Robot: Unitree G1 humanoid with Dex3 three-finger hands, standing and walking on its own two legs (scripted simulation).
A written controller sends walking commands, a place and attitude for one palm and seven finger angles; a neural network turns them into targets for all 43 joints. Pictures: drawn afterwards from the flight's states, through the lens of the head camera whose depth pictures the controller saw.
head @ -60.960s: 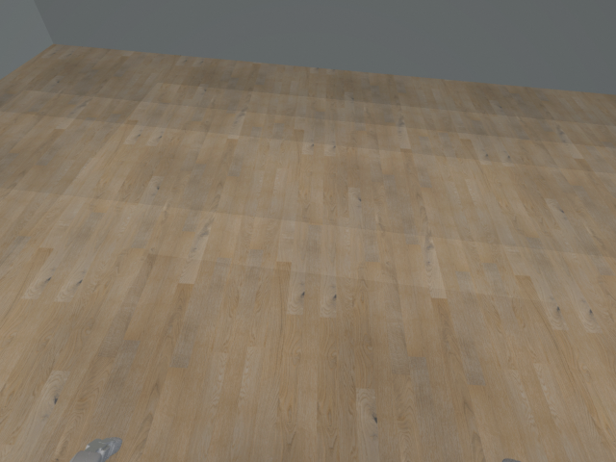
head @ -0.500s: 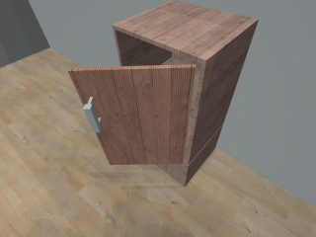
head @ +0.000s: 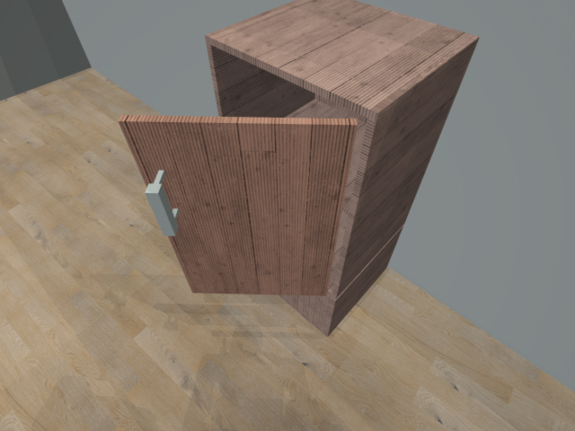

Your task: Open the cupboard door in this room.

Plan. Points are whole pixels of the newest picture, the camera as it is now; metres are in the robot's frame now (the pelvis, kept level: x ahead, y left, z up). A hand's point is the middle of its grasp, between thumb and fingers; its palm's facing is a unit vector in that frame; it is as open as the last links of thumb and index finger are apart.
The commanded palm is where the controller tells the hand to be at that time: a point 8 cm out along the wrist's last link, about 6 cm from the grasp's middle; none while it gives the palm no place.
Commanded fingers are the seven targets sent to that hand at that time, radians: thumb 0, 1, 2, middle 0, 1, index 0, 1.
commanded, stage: look again from close up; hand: left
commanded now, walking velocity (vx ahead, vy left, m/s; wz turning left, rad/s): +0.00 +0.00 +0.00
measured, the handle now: (165, 203) +0.51 +0.27 -0.03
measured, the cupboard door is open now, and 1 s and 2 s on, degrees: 41 41 41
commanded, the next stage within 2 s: raise the hand with hooked fingers in 0.48 s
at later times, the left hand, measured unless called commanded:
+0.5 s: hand out of the picture +0.02 +0.19 -0.18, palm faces +0.02 -0.98 -0.21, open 7.4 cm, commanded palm none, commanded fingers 0.00 0.90 0.90 -0.20 -0.30 -0.20 -0.30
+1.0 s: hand (152, 429) +0.14 +0.20 -0.08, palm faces +0.03 -1.00 +0.03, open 8.6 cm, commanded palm +0.13 +0.27 -0.06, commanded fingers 0.00 0.39 0.68 -0.24 -0.63 -0.24 -0.63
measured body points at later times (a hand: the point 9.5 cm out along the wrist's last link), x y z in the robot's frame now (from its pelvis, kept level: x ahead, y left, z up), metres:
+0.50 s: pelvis +0.01 +0.01 +0.00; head +0.02 +0.02 +0.45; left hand +0.02 +0.24 -0.16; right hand +0.01 -0.21 -0.16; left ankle -0.04 +0.13 -0.74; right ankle -0.01 -0.07 -0.74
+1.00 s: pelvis -0.05 +0.02 -0.08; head +0.00 +0.04 +0.37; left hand +0.13 +0.25 -0.08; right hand +0.20 -0.23 -0.10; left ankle -0.04 +0.13 -0.74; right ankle -0.01 -0.07 -0.74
